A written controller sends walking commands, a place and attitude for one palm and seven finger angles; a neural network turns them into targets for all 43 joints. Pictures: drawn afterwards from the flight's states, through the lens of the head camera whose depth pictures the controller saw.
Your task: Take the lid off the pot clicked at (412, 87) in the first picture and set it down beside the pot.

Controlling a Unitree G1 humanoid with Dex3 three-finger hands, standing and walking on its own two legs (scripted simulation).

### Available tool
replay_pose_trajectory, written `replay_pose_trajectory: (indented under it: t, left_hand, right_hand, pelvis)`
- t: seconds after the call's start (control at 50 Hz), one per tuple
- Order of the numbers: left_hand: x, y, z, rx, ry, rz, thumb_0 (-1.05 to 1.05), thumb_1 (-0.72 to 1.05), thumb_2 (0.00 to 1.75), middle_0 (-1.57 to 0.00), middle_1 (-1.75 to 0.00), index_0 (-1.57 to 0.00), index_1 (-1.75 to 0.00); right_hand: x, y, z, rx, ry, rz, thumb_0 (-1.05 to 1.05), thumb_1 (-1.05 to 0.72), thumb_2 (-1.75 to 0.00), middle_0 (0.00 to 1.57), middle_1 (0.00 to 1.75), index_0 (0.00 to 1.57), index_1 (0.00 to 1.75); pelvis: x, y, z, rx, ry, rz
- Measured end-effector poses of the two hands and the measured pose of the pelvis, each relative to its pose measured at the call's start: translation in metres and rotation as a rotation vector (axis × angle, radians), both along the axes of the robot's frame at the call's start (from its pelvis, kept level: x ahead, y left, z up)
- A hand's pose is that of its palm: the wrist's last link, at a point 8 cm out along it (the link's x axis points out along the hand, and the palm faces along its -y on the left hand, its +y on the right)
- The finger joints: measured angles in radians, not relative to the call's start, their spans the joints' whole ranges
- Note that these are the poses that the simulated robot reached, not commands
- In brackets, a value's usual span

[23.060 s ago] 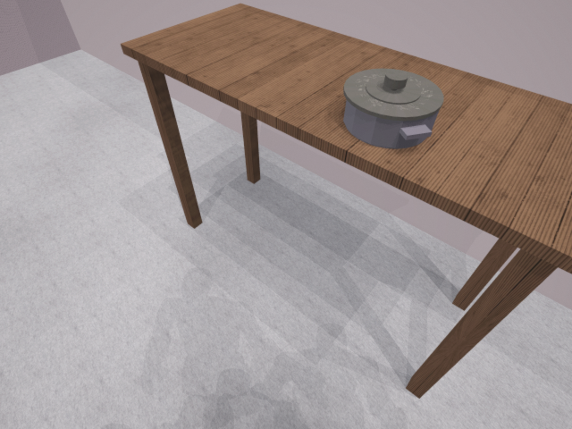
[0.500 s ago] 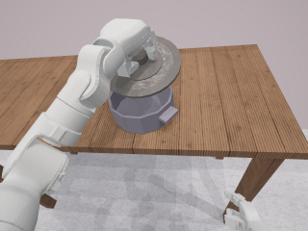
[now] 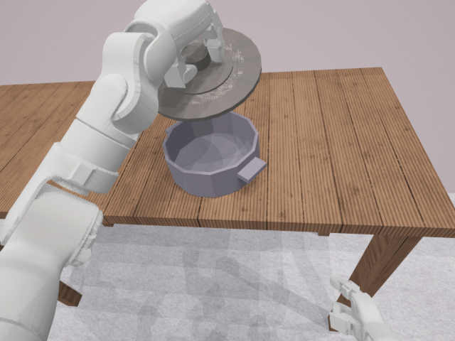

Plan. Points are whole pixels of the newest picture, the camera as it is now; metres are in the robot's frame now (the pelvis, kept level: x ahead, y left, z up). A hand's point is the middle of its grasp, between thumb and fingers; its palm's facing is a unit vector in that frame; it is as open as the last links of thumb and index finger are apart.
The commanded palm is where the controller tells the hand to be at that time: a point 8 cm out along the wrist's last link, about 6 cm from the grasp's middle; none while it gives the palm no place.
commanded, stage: lift the lid straight up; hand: left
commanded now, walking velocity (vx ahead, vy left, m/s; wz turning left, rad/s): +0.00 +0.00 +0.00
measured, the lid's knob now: (195, 57) +0.47 +0.05 +0.28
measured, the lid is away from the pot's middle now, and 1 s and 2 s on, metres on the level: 0.02 0.10 0.23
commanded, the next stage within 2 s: move the lid sideways beside the pot in 0.06 s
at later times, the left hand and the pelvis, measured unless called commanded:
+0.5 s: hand (160, 60) +0.44 +0.10 +0.30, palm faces +0.06 -0.04 -1.00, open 6.8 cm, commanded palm +0.39 +0.13 +0.37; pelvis +0.01 +0.02 +0.00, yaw -1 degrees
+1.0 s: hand (118, 64) +0.43 +0.16 +0.30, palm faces +0.04 -0.01 -1.00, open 6.8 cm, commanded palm +0.39 +0.18 +0.37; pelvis +0.01 +0.03 +0.00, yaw +1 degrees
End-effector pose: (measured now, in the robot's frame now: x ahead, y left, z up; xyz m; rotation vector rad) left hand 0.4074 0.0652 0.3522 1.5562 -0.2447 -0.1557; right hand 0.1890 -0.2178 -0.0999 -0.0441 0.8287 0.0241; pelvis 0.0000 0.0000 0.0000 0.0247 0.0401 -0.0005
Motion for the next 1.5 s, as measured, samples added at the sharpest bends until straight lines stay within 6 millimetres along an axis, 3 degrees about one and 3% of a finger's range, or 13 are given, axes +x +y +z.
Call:
replay_pose_trajectory:
  t: [0.3, 0.46, 0.68, 0.94, 1.3, 1.5]
  left_hand:
    - [0.010, 0.012, -0.004, -0.021, 0.012, 0.006, 0.02, 0.07, 1.24, -0.92, -0.43, -1.00, -0.48]
    - [0.013, 0.035, -0.003, -0.034, -0.005, 0.050, 0.02, 0.07, 1.24, -0.92, -0.43, -1.00, -0.48]
    - [0.002, 0.069, -0.005, -0.025, 0.004, 0.094, 0.03, 0.07, 1.24, -0.92, -0.43, -1.01, -0.47]
    - [-0.002, 0.090, 0.001, -0.006, 0.016, 0.151, 0.03, 0.07, 1.24, -0.92, -0.44, -1.01, -0.47]
    - [-0.002, 0.131, 0.000, 0.003, 0.072, 0.264, 0.03, 0.07, 1.24, -0.92, -0.44, -1.01, -0.47]
    - [-0.005, 0.161, 0.001, 0.003, 0.096, 0.331, 0.03, 0.08, 1.23, -0.92, -0.44, -1.01, -0.47]
  right_hand:
    - [-0.008, 0.009, -0.003, -0.015, 0.018, -0.015, 0.01, -0.91, -0.90, 0.19, 0.30, 0.19, 0.30]
    - [-0.007, 0.014, -0.004, -0.010, 0.029, -0.020, 0.01, -0.91, -0.90, 0.19, 0.30, 0.19, 0.30]
    - [0.007, 0.022, 0.001, -0.019, 0.011, 0.014, 0.01, -0.91, -0.90, 0.19, 0.30, 0.19, 0.30]
    - [0.012, 0.034, 0.004, -0.013, -0.009, 0.036, 0.01, -0.91, -0.90, 0.19, 0.30, 0.19, 0.30]
    - [-0.016, 0.012, -0.001, -0.068, 0.036, -0.020, 0.01, -0.91, -0.90, 0.19, 0.30, 0.19, 0.30]
    - [-0.023, 0.004, 0.000, -0.092, 0.045, -0.035, 0.01, -0.91, -0.90, 0.19, 0.30, 0.19, 0.30]
  pelvis:
    - [0.005, 0.011, 0.001, -0.007, 0.006, -0.004]
    - [0.009, 0.017, 0.001, -0.012, 0.010, -0.009]
    - [0.010, 0.023, 0.001, -0.018, 0.007, 0.008]
    - [0.008, 0.026, 0.001, -0.020, 0.003, 0.014]
    - [0.003, 0.024, 0.002, -0.020, -0.007, 0.009]
    - [0.001, 0.023, 0.002, -0.023, -0.011, 0.011]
